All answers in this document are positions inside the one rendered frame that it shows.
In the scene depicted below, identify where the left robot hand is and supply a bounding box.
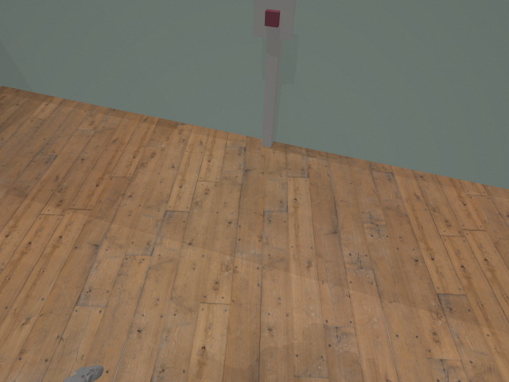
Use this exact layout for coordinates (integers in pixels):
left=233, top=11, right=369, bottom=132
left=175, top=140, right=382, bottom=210
left=63, top=365, right=103, bottom=382

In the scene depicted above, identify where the panel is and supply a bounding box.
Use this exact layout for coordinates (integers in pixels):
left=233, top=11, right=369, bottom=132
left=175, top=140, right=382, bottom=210
left=253, top=0, right=296, bottom=147

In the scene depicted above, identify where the button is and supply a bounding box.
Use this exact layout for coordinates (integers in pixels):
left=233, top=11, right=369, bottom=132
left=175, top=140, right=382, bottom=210
left=265, top=9, right=280, bottom=28

